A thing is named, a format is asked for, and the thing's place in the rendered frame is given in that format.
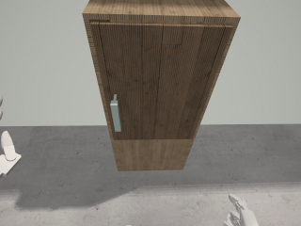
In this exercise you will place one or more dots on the robot right hand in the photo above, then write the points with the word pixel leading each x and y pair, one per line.
pixel 245 217

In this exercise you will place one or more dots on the robot left hand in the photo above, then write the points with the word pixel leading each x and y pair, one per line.
pixel 10 158

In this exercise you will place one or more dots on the cupboard door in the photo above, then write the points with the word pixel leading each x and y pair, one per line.
pixel 162 75

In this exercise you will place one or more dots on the handle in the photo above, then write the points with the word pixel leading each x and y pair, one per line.
pixel 115 113

